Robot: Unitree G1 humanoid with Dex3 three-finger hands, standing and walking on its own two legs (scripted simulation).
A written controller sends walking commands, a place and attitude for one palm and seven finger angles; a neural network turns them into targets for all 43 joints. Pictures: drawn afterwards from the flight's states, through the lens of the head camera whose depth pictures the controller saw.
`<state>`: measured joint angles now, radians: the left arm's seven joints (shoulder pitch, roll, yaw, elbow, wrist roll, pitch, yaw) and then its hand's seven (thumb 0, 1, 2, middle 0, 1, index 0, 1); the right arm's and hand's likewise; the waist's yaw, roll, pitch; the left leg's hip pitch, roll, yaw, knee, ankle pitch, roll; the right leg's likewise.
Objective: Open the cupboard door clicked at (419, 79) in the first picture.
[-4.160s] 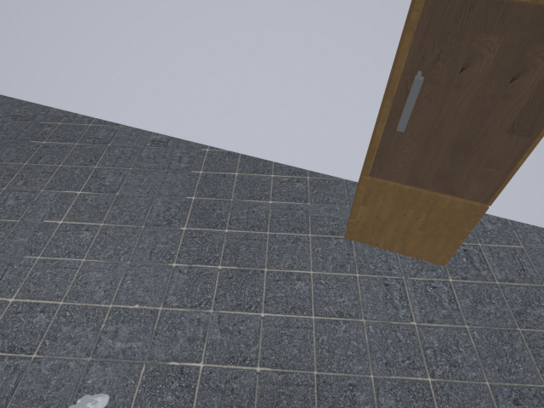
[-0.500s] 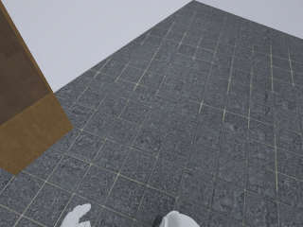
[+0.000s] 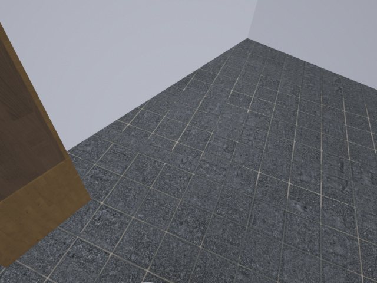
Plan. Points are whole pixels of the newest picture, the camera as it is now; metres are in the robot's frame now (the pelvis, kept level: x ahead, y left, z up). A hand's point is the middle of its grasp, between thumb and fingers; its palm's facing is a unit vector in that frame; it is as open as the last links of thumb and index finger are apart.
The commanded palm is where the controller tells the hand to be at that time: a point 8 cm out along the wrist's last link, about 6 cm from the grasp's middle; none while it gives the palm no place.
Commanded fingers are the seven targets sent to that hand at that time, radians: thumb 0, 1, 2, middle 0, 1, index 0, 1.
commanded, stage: turn to face it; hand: left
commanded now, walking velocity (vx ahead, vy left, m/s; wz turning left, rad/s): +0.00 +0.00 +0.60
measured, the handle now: out of the picture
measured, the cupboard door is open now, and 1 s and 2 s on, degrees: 0 0 0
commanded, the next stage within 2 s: take the last steps up to it in 1.48 s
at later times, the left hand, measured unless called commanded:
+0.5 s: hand out of the picture +0.09 +0.19 -0.14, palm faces +0.25 -0.93 -0.28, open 7.4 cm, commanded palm none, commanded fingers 0.00 0.90 0.90 -0.20 -0.30 -0.20 -0.30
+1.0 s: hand out of the picture -0.12 +0.16 -0.18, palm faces +0.59 -0.76 -0.27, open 7.4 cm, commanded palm none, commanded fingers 0.00 0.90 0.90 -0.20 -0.30 -0.20 -0.30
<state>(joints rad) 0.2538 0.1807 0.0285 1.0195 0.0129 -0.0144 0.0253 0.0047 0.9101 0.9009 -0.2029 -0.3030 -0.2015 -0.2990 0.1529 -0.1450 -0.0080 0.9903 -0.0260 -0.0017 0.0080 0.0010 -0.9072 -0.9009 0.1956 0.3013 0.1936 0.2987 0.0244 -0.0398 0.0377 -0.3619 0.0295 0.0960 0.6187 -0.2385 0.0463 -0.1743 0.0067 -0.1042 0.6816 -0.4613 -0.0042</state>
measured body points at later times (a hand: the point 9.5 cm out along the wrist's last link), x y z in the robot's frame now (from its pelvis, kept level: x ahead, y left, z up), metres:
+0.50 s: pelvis +0.01 -0.04 +0.00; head +0.04 -0.05 +0.45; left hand +0.08 +0.24 -0.11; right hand +0.10 -0.29 -0.15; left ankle +0.06 +0.09 -0.72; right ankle +0.04 -0.16 -0.73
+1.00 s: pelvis +0.00 -0.03 +0.00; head +0.03 +0.01 +0.44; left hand -0.15 +0.20 -0.15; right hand +0.26 -0.17 -0.12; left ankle -0.08 +0.05 -0.73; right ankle +0.03 -0.17 -0.70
